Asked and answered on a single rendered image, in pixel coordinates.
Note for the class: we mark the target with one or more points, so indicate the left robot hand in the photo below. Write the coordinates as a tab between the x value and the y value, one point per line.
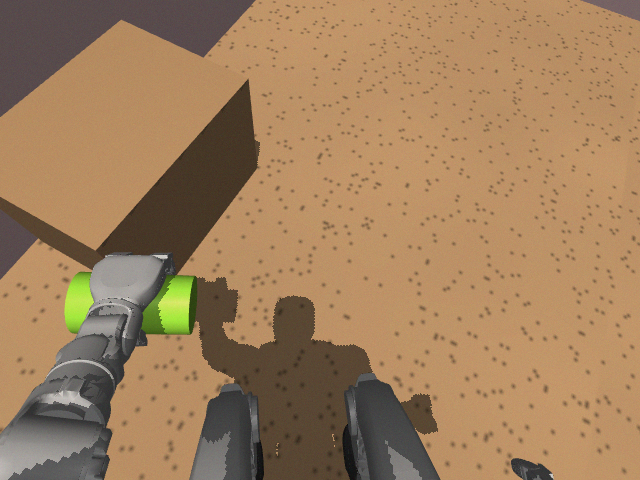
134	278

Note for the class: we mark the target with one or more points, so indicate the right robot hand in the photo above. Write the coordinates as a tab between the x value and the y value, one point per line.
530	471

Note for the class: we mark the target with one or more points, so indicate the left robot arm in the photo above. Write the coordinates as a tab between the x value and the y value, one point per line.
60	431

